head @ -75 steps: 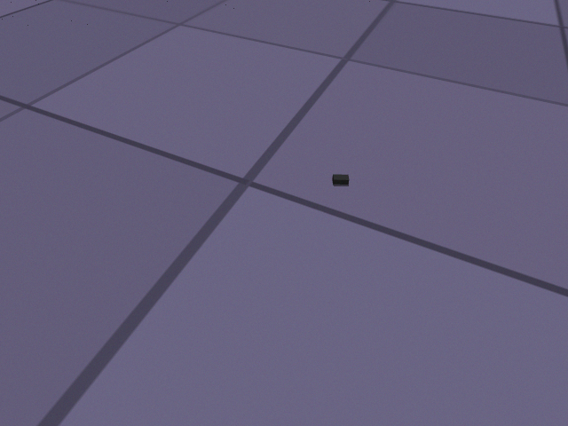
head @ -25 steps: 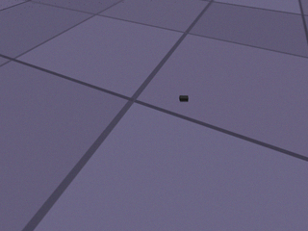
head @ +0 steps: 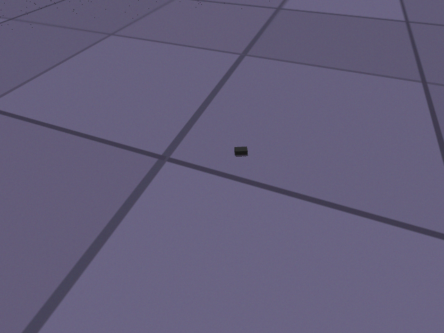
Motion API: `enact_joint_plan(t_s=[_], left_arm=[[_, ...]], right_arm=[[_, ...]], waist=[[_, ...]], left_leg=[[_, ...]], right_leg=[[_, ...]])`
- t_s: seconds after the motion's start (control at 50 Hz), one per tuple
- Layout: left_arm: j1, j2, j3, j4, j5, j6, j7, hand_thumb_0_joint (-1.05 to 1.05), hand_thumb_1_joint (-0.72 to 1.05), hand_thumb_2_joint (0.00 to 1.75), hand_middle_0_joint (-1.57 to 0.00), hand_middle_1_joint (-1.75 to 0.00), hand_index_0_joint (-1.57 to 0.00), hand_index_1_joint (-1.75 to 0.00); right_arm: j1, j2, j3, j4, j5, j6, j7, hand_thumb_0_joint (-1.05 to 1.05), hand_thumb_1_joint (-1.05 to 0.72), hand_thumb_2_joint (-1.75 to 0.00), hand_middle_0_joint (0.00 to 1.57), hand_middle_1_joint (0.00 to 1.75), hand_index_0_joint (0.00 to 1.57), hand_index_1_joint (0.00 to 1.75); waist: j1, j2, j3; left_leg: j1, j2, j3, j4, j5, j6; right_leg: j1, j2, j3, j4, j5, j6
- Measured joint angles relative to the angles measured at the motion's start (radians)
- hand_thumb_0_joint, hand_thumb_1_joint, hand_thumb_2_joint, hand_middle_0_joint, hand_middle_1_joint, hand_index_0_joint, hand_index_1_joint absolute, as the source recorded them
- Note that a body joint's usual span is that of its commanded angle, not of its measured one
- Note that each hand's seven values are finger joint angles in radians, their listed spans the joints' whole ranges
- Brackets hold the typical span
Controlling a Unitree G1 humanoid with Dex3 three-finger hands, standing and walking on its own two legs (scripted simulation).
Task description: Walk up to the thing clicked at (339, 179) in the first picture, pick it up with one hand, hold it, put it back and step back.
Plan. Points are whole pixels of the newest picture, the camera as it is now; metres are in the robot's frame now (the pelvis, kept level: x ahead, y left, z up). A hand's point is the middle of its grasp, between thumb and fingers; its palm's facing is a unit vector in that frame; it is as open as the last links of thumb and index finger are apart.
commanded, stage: walk up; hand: left
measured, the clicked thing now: (240, 150) +1.36 -0.15 -0.73
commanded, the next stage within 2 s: none
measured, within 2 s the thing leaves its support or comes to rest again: neither
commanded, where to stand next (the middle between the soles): +1.02 -0.40 m, yaw +3 degrees
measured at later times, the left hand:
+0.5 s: hand (131, 274) +0.29 +0.21 -0.13, palm faces -0.11 -0.95 -0.29, open 7.4 cm
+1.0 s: hand (193, 196) +0.50 +0.08 -0.11, palm faces -0.04 -0.94 -0.34, open 7.4 cm
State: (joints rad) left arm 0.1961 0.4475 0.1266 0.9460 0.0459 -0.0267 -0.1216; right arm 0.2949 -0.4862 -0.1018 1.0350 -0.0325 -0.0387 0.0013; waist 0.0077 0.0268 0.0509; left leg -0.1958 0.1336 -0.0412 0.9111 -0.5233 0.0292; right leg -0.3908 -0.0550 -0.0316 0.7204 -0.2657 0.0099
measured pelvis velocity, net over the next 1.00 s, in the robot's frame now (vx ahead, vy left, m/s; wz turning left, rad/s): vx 0.43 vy -0.19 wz -0.05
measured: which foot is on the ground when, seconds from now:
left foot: up 0.00-0.26, down 0.28-0.70, up 0.72-1.00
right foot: down 0.00-0.28, up 0.30-0.64, down 0.66-1.00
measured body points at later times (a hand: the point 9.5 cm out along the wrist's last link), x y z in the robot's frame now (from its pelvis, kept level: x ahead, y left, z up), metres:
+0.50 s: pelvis +0.20 -0.06 +0.02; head +0.21 -0.03 +0.47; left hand +0.30 +0.26 -0.11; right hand +0.21 -0.40 -0.06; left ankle +0.19 +0.08 -0.71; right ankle +0.26 -0.21 -0.66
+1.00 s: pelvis +0.43 -0.19 +0.02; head +0.45 -0.19 +0.47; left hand +0.50 +0.12 -0.08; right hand +0.49 -0.52 -0.09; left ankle +0.55 -0.06 -0.68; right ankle +0.40 -0.27 -0.71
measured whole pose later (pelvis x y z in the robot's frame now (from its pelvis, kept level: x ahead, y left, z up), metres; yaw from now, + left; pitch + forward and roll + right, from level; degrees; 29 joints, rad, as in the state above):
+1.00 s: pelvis +0.43 -0.19 +0.02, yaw -3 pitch -1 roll +0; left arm 0.30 0.40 0.07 0.82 0.03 -0.05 -0.09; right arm 0.30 -0.43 -0.05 0.89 -0.01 -0.09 0.04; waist 0.05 0.01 0.06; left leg -0.52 0.10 0.07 0.75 -0.25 0.01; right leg -0.17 0.03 -0.09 0.51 -0.32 -0.07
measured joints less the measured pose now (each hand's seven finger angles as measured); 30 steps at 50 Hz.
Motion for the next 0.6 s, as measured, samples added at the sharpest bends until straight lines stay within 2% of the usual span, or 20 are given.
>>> enact_joint_plan(t_s=[0.04,0.08,0.16,0.24,0.28,0.3,0.32,0.36,0.42,0.5,0.54,0.6], left_arm=[[0.014,-0.028,-0.014,-0.014,-0.011,-0.001,0.008,0.00,0.91,0.90,-0.20,-0.30,-0.20,-0.30],[0.034,-0.051,-0.029,-0.020,-0.015,0.002,0.014,0.00,0.90,0.90,-0.20,-0.30,-0.20,-0.30],[0.075,-0.062,-0.043,-0.031,-0.014,0.005,0.017,0.00,0.90,0.90,-0.21,-0.30,-0.20,-0.30],[0.098,-0.043,-0.044,-0.048,-0.010,0.009,0.017,0.01,0.90,0.90,-0.21,-0.30,-0.20,-0.30],[0.110,-0.030,-0.046,-0.058,-0.007,0.017,0.016,0.01,0.90,0.90,-0.21,-0.30,-0.20,-0.30],[0.113,-0.026,-0.045,-0.059,-0.006,0.021,0.019,0.01,0.90,0.90,-0.21,-0.30,-0.20,-0.30],[0.110,-0.025,-0.043,-0.053,-0.007,0.027,0.024,0.01,0.90,0.90,-0.21,-0.30,-0.20,-0.30],[0.100,-0.021,-0.049,-0.040,-0.006,0.036,0.028,0.01,0.90,0.90,-0.21,-0.30,-0.20,-0.30],[0.077,-0.010,-0.049,-0.035,-0.010,0.027,0.020,0.01,0.90,0.90,-0.20,-0.30,-0.20,-0.30],[0.044,-0.002,-0.041,-0.048,-0.013,0.023,0.003,0.01,0.90,0.90,-0.20,-0.30,-0.20,-0.30],[0.024,0.002,-0.037,-0.056,-0.014,0.027,-0.004,0.01,0.90,0.90,-0.20,-0.30,-0.20,-0.30],[-0.013,0.005,-0.033,-0.065,-0.017,0.027,-0.012,0.01,0.90,0.90,-0.20,-0.30,-0.20,-0.30]], right_arm=[[-0.023,0.002,0.007,-0.007,0.015,0.001,0.008,0.01,-0.91,-0.90,0.20,0.30,0.20,0.30],[-0.037,0.009,0.015,-0.028,0.025,-0.012,0.019,0.01,-0.91,-0.90,0.20,0.30,0.20,0.30],[-0.038,0.040,0.027,-0.078,0.024,-0.031,0.045,0.01,-0.91,-0.90,0.20,0.30,0.20,0.30],[-0.022,0.071,0.033,-0.110,0.017,-0.044,0.053,0.01,-0.91,-0.90,0.21,0.30,0.21,0.30],[0.000,0.072,0.031,-0.128,0.012,-0.063,0.048,0.01,-0.91,-0.90,0.21,0.30,0.21,0.30],[0.006,0.071,0.028,-0.137,0.006,-0.075,0.040,0.01,-0.91,-0.90,0.21,0.30,0.21,0.30],[0.009,0.073,0.025,-0.144,0.001,-0.082,0.030,0.01,-0.90,-0.90,0.21,0.30,0.21,0.30],[0.017,0.080,0.029,-0.148,0.014,-0.084,0.019,0.01,-0.90,-0.90,0.21,0.30,0.21,0.30],[0.043,0.089,0.041,-0.144,0.021,-0.083,0.012,0.01,-0.90,-0.90,0.21,0.30,0.21,0.30],[0.080,0.078,0.046,-0.141,0.018,-0.087,0.016,0.01,-0.90,-0.90,0.21,0.30,0.21,0.30],[0.096,0.069,0.045,-0.141,0.019,-0.089,0.018,0.01,-0.90,-0.90,0.21,0.30,0.21,0.30],[0.116,0.051,0.044,-0.140,0.022,-0.086,0.019,0.01,-0.90,-0.90,0.21,0.30,0.21,0.30]], waist=[[0.013,0.005,0.006],[0.021,0.009,0.004],[0.038,-0.010,-0.009],[0.049,-0.042,-0.011],[0.044,-0.060,-0.019],[0.036,-0.075,-0.019],[0.025,-0.092,-0.016],[0.002,-0.117,-0.013],[-0.012,-0.143,-0.007],[-0.026,-0.135,0.007],[-0.034,-0.121,0.017],[-0.044,-0.095,0.028]], left_leg=[[-0.104,-0.045,0.003,0.157,0.037,0.009],[-0.181,-0.060,0.041,0.181,0.084,0.011],[-0.256,-0.067,0.103,0.022,0.120,-0.007],[-0.242,-0.065,0.120,-0.191,0.209,-0.011],[-0.189,-0.074,0.128,-0.290,0.259,-0.003],[-0.184,-0.082,0.135,-0.282,0.300,0.002],[-0.184,-0.089,0.146,-0.249,0.282,0.002],[-0.154,-0.096,0.159,-0.239,0.242,-0.001],[-0.074,-0.096,0.172,-0.304,0.229,-0.011],[0.020,-0.078,0.175,-0.385,0.217,-0.029],[0.062,-0.063,0.173,-0.412,0.204,-0.044],[0.110,-0.036,0.168,-0.421,0.167,-0.077]], right_leg=[[0.039,0.012,-0.008,-0.039,-0.011,-0.019],[0.087,0.026,-0.015,-0.103,-0.002,-0.036],[0.165,0.053,-0.022,-0.199,0.005,-0.061],[0.216,0.078,-0.032,-0.208,-0.042,-0.059],[0.208,0.077,-0.032,-0.126,-0.118,-0.065],[0.177,0.070,-0.019,-0.030,-0.164,-0.076],[0.133,0.074,0.018,0.092,-0.186,-0.078],[0.045,0.090,0.073,0.286,-0.168,-0.071],[-0.057,0.061,0.096,0.356,-0.094,-0.044],[-0.140,-0.012,0.088,0.240,-0.029,-0.008],[-0.156,-0.042,0.077,0.150,0.006,-0.006],[-0.140,-0.063,0.060,-0.001,0.059,-0.020]])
